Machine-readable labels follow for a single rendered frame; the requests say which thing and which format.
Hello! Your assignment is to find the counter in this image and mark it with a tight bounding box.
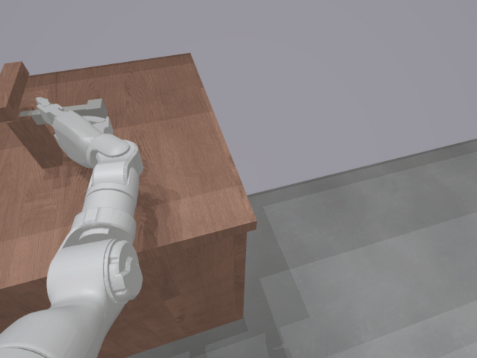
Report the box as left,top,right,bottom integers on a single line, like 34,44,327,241
0,53,257,358

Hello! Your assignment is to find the left robot upper arm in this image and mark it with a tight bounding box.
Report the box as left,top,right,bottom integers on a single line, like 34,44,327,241
0,238,143,358

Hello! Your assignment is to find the tap lever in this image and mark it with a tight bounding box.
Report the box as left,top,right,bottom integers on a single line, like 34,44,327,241
19,98,107,125

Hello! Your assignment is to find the robot left hand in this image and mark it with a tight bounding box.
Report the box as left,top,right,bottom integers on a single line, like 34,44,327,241
36,97,113,169

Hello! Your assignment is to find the robot left forearm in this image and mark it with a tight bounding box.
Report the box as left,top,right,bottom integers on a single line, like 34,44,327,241
47,134,143,302

